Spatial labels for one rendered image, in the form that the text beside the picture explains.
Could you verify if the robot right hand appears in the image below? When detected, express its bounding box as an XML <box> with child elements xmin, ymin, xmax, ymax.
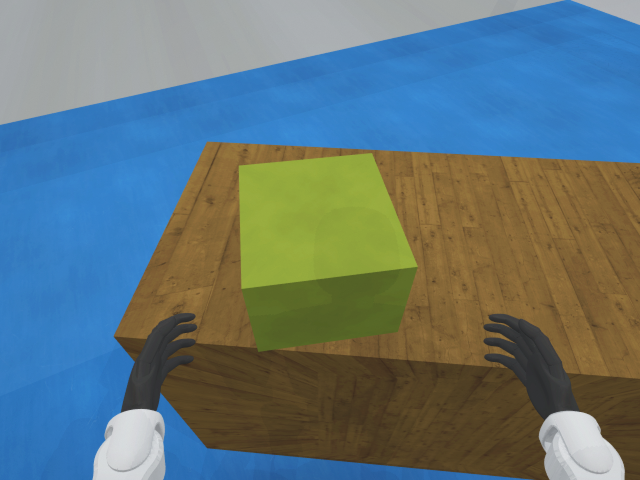
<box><xmin>484</xmin><ymin>314</ymin><xmax>580</xmax><ymax>420</ymax></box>

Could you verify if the right robot forearm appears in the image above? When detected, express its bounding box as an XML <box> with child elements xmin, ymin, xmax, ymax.
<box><xmin>539</xmin><ymin>411</ymin><xmax>625</xmax><ymax>480</ymax></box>

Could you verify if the robot left hand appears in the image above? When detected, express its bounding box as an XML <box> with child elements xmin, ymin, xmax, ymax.
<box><xmin>121</xmin><ymin>313</ymin><xmax>197</xmax><ymax>413</ymax></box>

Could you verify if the pedestal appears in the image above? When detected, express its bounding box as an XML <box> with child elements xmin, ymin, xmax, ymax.
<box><xmin>113</xmin><ymin>142</ymin><xmax>640</xmax><ymax>480</ymax></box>

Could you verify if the left robot forearm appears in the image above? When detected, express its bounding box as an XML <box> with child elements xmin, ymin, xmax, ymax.
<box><xmin>93</xmin><ymin>409</ymin><xmax>166</xmax><ymax>480</ymax></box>

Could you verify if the carton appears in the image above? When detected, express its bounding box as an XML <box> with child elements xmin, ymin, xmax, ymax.
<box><xmin>239</xmin><ymin>153</ymin><xmax>418</xmax><ymax>352</ymax></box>

